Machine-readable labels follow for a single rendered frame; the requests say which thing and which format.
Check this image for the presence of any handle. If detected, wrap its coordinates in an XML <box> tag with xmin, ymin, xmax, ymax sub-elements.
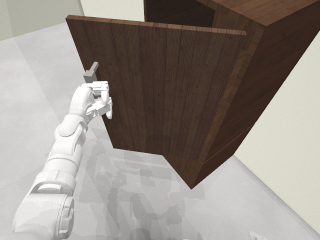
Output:
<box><xmin>83</xmin><ymin>62</ymin><xmax>101</xmax><ymax>99</ymax></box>

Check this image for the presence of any left robot upper arm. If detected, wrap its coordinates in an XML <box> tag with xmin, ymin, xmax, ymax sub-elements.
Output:
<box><xmin>0</xmin><ymin>193</ymin><xmax>75</xmax><ymax>240</ymax></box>

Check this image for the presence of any robot left forearm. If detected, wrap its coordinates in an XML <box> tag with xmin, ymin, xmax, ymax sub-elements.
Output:
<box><xmin>12</xmin><ymin>114</ymin><xmax>88</xmax><ymax>233</ymax></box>

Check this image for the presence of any robot left hand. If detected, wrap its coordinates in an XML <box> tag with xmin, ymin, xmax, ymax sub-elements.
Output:
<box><xmin>69</xmin><ymin>81</ymin><xmax>113</xmax><ymax>124</ymax></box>

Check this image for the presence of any cupboard door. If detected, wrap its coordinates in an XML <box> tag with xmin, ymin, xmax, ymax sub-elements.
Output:
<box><xmin>65</xmin><ymin>15</ymin><xmax>247</xmax><ymax>161</ymax></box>

